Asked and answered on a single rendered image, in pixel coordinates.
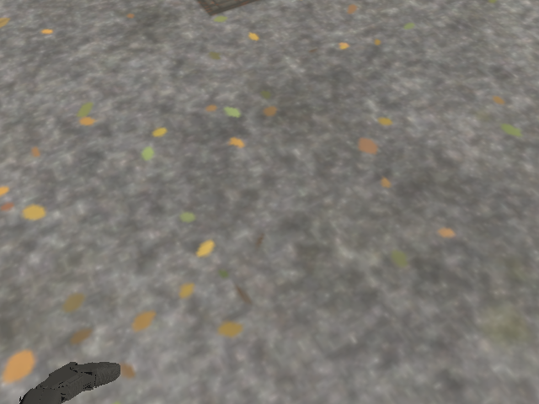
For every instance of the left robot hand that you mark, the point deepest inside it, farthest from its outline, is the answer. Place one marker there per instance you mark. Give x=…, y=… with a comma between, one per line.
x=70, y=380

